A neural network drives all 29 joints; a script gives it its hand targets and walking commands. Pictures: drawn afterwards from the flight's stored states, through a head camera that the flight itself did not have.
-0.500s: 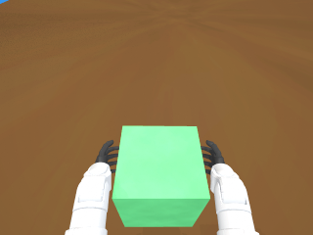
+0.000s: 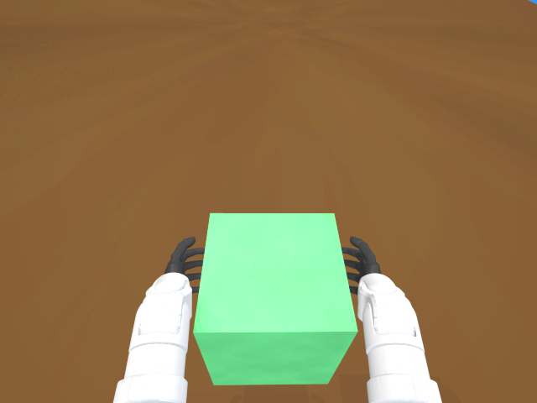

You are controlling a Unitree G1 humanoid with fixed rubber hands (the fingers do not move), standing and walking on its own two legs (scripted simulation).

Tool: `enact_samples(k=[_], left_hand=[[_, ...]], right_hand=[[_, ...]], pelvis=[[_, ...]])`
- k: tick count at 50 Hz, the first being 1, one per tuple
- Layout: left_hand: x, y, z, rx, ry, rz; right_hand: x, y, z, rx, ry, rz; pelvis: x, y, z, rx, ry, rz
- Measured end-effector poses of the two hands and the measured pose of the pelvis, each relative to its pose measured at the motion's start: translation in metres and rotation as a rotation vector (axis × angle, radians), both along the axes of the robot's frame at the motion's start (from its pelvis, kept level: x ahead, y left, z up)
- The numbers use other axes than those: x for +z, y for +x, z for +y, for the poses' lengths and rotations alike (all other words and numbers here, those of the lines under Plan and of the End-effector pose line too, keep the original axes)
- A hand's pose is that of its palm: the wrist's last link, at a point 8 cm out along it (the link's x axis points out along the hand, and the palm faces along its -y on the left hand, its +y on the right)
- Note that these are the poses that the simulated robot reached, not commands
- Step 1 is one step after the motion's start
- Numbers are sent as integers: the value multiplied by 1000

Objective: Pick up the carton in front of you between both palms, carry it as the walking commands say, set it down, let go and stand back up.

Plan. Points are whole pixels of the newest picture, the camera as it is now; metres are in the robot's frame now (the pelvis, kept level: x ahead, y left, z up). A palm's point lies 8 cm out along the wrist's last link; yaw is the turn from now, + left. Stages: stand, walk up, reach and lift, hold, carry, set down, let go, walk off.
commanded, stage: set down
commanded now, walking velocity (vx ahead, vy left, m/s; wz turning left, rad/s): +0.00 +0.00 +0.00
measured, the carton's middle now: (271, 302) +0.30 +0.01 -0.05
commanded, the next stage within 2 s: none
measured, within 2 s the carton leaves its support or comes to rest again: neither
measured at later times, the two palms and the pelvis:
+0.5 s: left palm (195, 307) +0.34 +0.16 -0.16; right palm (338, 307) +0.35 -0.14 -0.16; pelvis -0.04 +0.02 -0.08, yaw -3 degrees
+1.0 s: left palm (200, 318) +0.38 +0.18 -0.30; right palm (320, 315) +0.40 -0.12 -0.29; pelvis -0.04 +0.01 -0.21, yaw -4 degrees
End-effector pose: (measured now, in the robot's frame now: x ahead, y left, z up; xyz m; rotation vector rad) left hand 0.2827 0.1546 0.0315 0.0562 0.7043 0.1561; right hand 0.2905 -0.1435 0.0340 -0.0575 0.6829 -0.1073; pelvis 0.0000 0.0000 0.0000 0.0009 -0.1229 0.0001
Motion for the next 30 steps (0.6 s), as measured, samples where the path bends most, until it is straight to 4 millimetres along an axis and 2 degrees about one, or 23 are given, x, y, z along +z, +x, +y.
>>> enact_samples(k=[6, 11, 14, 18, 24, 27, 30], left_hand=[[-13, 18, 0, 25, -51, 12], [-38, 33, -1, 16, -46, 31], [-64, 40, -1, 2, -31, 44], [-110, 46, 0, -2, -16, 45], [-180, 54, 5, 21, -22, 12], [-203, 61, 7, 36, -38, -15], [-218, 69, 9, 52, -54, -37]], right_hand=[[-12, 14, 0, -35, 24, 13], [-35, 29, 0, -34, 12, 32], [-61, 36, -1, -27, 0, 44], [-107, 43, 1, -14, -8, 45], [-180, 55, 5, -8, 14, 14], [-204, 63, 7, -15, 31, -11], [-219, 72, 9, -23, 51, -32]], pelvis=[[-9, -14, 6, -41, -1, 6], [-19, -24, 11, -52, 2, 71], [-26, -30, 13, -56, 6, 151], [-40, -38, 15, -60, 11, 280], [-73, -44, 16, -57, 16, 497], [-93, -43, 16, -57, 16, 590], [-112, -41, 16, -57, 17, 658]])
